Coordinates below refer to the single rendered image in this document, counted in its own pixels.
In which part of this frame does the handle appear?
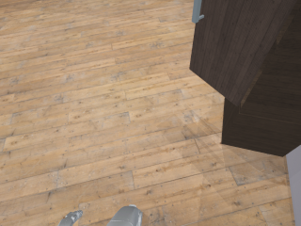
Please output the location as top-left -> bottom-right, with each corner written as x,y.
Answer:
191,0 -> 204,24

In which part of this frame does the cupboard door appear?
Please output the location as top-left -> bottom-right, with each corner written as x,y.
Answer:
189,0 -> 297,106

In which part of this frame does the robot left thigh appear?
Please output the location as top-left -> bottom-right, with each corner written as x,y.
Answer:
106,205 -> 143,226

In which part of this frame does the robot left hand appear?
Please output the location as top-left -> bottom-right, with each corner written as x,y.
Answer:
57,210 -> 83,226

